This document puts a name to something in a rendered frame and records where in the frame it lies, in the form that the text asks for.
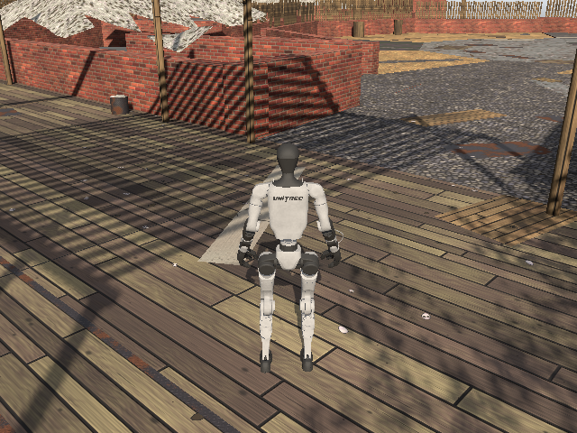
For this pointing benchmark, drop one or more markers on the right robot hand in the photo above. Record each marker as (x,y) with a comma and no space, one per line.
(329,255)

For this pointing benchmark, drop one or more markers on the robot left thigh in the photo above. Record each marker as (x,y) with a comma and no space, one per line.
(267,269)

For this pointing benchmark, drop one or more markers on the robot right forearm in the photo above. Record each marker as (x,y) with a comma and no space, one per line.
(330,238)

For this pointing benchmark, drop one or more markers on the left robot upper arm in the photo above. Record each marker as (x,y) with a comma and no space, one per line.
(259,191)

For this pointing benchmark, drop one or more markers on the right robot upper arm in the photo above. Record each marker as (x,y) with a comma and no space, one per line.
(316,191)

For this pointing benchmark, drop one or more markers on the robot left shin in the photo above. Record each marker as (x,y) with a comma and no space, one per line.
(265,331)

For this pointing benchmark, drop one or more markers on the robot left forearm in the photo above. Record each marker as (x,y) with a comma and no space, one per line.
(246,239)

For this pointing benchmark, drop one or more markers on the left robot hand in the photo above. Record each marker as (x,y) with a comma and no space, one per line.
(247,255)

